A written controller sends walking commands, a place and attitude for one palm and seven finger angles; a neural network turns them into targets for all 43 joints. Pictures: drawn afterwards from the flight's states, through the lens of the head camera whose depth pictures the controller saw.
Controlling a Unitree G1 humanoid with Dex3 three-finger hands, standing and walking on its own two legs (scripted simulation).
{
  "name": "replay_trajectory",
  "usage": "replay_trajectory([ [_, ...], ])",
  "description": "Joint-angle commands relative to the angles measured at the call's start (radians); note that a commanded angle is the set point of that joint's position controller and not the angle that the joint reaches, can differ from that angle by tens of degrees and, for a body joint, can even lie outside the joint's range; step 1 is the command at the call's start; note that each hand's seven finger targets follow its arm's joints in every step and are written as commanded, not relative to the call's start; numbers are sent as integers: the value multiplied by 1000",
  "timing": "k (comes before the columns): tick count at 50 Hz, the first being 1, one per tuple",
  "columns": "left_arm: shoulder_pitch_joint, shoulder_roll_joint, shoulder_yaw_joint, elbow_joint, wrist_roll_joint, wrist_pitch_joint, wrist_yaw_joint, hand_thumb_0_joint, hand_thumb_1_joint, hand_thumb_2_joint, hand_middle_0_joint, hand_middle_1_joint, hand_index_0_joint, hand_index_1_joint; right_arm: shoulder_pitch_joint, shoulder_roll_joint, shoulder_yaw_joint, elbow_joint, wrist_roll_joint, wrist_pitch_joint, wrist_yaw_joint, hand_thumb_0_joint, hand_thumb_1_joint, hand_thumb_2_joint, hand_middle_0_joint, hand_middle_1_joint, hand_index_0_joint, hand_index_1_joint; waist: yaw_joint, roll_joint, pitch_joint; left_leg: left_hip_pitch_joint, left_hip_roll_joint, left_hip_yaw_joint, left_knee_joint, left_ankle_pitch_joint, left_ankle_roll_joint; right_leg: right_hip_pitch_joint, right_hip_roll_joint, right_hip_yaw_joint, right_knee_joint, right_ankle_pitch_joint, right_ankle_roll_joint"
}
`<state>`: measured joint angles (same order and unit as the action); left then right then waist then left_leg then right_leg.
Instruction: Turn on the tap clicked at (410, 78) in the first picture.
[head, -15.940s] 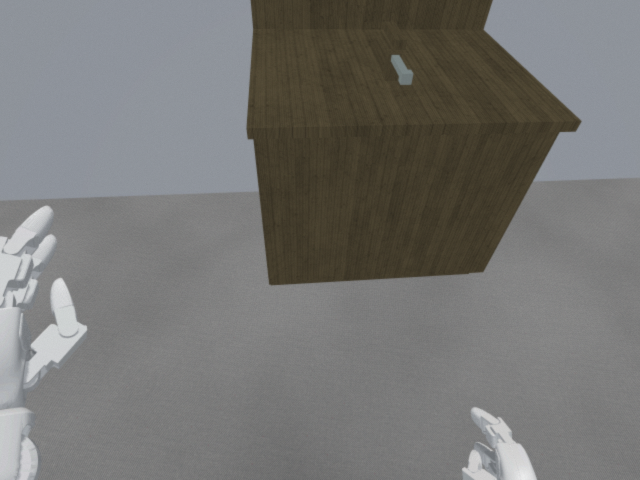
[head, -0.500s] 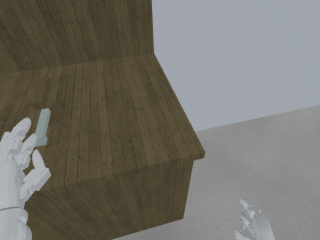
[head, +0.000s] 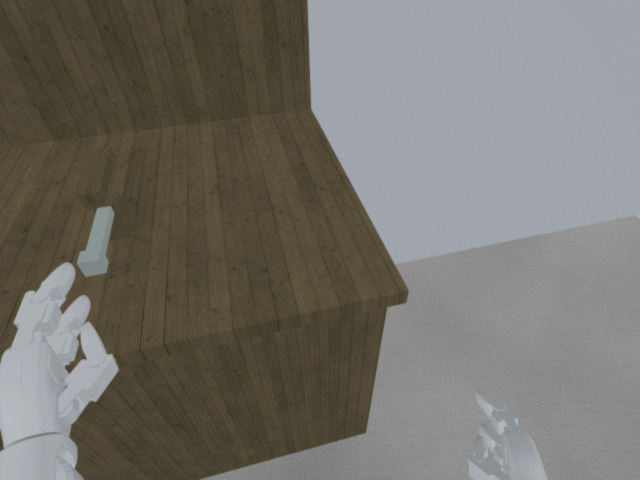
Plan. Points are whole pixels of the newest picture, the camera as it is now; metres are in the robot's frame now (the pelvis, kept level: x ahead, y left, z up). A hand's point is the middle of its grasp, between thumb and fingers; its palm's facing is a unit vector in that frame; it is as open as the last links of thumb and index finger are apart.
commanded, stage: turn the palm inward beside the body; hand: left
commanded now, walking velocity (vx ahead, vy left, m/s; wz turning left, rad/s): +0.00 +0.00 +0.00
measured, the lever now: (93, 262) +0.35 +0.38 +0.08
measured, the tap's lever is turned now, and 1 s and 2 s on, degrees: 0 0 0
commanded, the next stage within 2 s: reach beside the lever's end, fingers flat in 0.56 s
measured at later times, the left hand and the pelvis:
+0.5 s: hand (124, 344) +0.20 +0.23 +0.14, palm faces +0.52 -0.85 -0.12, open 7.4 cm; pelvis +0.02 -0.01 +0.00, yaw +0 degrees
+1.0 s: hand (111, 335) +0.22 +0.25 +0.13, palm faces +0.54 -0.83 -0.13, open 7.4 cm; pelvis +0.02 +0.00 +0.00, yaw +0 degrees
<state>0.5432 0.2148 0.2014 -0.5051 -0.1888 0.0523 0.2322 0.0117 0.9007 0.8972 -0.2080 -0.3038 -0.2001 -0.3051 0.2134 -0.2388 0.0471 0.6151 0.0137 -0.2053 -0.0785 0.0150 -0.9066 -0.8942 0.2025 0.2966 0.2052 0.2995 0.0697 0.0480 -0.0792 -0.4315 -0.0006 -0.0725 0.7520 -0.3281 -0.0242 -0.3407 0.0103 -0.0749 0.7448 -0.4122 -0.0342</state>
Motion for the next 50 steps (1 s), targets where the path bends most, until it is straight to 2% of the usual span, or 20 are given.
replay_trajectory([
  [1, -95, 137, 80, -264, 6, -87, 22, 0, 900, 900, -200, -300, -200, -300, -167, -98, -39, -175, 2, -74, -9, 0, -900, -900, 200, 300, 200, 300, -4, 3, -22, 55, -18, 18, -117, -12, 52, -92, -18, 26, -193, 8, 15],
  [3, -82, 160, 108, -248, 8, -82, 30, 0, 900, 900, -200, -300, -200, -300, -165, -99, -39, -165, 4, -77, -11, 0, -900, -900, 200, 300, 200, 300, 4, -2, -12, 48, -20, 19, -112, -10, 52, -92, -18, 31, -199, 6, 17],
  [4, -93, 125, 78, -258, -2, -82, 26, 0, 900, 900, -200, -300, -200, -300, -162, -95, -37, -172, 3, -78, -10, 0, -900, -900, 200, 300, 200, 300, -6, -2, -22, 50, -21, 18, -112, -8, 52, -91, -21, 27, -193, 12, 17],
  [6, -80, 126, 88, -232, -20, -69, 20, 0, 900, 900, -200, -300, -200, -300, -161, -100, -38, -168, 3, -83, -12, 0, -900, -900, 200, 300, 200, 300, -1, -40, -28, 43, -20, 16, -108, -1, 53, -83, -20, 30, -197, 19, 20],
  [8, -71, 134, 103, -227, -23, -53, 15, 0, 900, 900, -200, -300, -200, -300, -166, -101, -39, -160, 8, -85, -15, 0, -900, -900, 200, 300, 200, 300, 8, -15, -20, 52, -20, 20, -107, 23, 53, -72, -23, 34, -205, 44, 18],
  [9, -82, 108, 71, -235, -25, -47, 10, 0, 900, 900, -200, -300, -200, -300, -159, -99, -36, -167, 6, -83, -15, 0, -900, -900, 200, 300, 200, 300, -4, -33, -23, 56, -20, 18, -109, 32, 55, -75, -24, 30, -200, 59, 20],
  [13, -63, 138, 107, -218, -19, -27, 6, 0, 900, 900, -200, -300, -200, -300, -152, -103, -40, -158, 4, -81, -18, 0, -900, -900, 200, 300, 200, 300, 8, -48, -29, 67, -20, 25, -99, 85, 56, -57, -24, 35, -206, 121, 24],
  [14, -79, 108, 79, -234, -21, -31, 3, 0, 900, 900, -200, -300, -200, -300, -145, -99, -40, -166, 4, -80, -16, 0, -900, -900, 200, 300, 200, 300, -2, -59, -38, 71, -19, 24, -100, 102, 55, -52, -27, 29, -193, 148, 23],
  [16, -83, 122, 91, -252, -18, -41, 7, 0, 900, 900, -200, -300, -200, -300, -144, -101, -43, -169, 2, -82, -12, 0, -900, -900, 200, 300, 200, 300, 2, -19, -61, 89, -18, 28, -93, 136, 55, -45, -26, 30, -184, 191, 22],
  [22, -71, 110, 90, -231, -18, -53, 4, 0, 900, 900, -200, -300, -200, -300, -129, -102, -47, -167, 0, -74, -8, 0, -900, -900, 200, 300, 200, 300, 0, -53, -72, 92, -17, 30, -89, 182, 54, -27, -25, 22, -170, 264, 24],
  [26, -72, 106, 81, -243, -11, -47, -1, 0, 900, 900, -200, -300, -200, -300, -125, -101, -48, -169, 1, -68, -7, 0, -900, -900, 200, 300, 200, 300, 3, -18, -89, 112, -16, 32, -92, 217, 52, -10, -25, 20, -164, 301, 19],
  [28, -50, 127, 107, -216, -8, -37, 3, 0, 900, 900, -200, -300, -200, -300, -129, -101, -47, -161, 0, -62, -11, 0, -900, -900, 200, 300, 200, 300, 10, -34, -66, 104, -17, 31, -95, 222, 52, -7, -25, 20, -171, 314, 21],
  [29, -66, 91, 77, -228, -14, -37, -2, 0, 900, 900, -200, -300, -200, -300, -122, -98, -46, -169, 1, -59, -10, 0, -900, -900, 200, 300, 200, 300, -1, -55, -71, 107, -16, 31, -97, 229, 52, -4, -26, 15, -166, 328, 22],
  [30, -66, 102, 89, -218, -17, -38, -3, 0, 900, 900, -200, -300, -200, -300, -123, -101, -50, -169, 2, -60, -10, 0, -900, -900, 200, 300, 200, 300, 1, -76, -70, 107, -14, 32, -95, 228, 52, -5, -25, 17, -170, 331, 25],
  [34, -71, 111, 98, -238, -7, -48, 3, 0, 900, 900, -200, -300, -200, -300, -122, -96, -51, -168, 0, -57, -9, 0, -900, -900, 200, 300, 200, 300, 6, -24, -88, 120, -17, 36, -98, 244, 50, 5, -27, 20, -166, 338, 21],
  [38, -86, 144, 145, -174, -10, -54, 1, 0, 900, 900, -200, -300, -200, -300, -127, -99, -52, -150, 3, -45, -13, 0, -900, -900, 200, 300, 200, 300, 7, -28, -55, 106, -15, 34, -106, 229, 47, -5, -21, 20, -175, 317, 19],
  [39, -126, 115, 113, -182, -11, -59, -2, 0, 900, 900, -200, -300, -200, -300, -126, -96, -50, -155, 2, -45, -13, 0, -900, -900, 200, 300, 200, 300, -5, -16, -58, 113, -16, 34, -109, 220, 47, -15, -22, 18, -174, 301, 19],
  [46, -158, 153, 164, -90, -29, -84, -24, 0, 900, 900, -200, -300, -200, -300, -129, -105, -56, -137, 2, -55, -19, 0, -900, -900, 200, 300, 200, 300, 0, -49, -73, 108, -18, 32, -117, 209, 48, 0, -19, 29, -185, 300, 20],
  [48, -157, 184, 199, -69, -25, -84, -29, 0, 900, 900, -200, -300, -200, -300, -134, -101, -56, -124, 6, -49, -21, 0, -900, -900, 200, 300, 200, 300, 8, 5, -72, 112, -18, 36, -121, 217, 45, 4, -19, 30, -188, 301, 16],
  [50, -205, 167, 185, -50, -36, -91, -33, 0, 900, 900, -200, -300, -200, -300, -132, -103, -55, -128, 6, -52, -21, 0, -900, -900, 200, 300, 200, 300, -3, -33, -64, 104, -18, 28, -126, 188, 45, -8, -16, 27, -191, 268, 19],
])
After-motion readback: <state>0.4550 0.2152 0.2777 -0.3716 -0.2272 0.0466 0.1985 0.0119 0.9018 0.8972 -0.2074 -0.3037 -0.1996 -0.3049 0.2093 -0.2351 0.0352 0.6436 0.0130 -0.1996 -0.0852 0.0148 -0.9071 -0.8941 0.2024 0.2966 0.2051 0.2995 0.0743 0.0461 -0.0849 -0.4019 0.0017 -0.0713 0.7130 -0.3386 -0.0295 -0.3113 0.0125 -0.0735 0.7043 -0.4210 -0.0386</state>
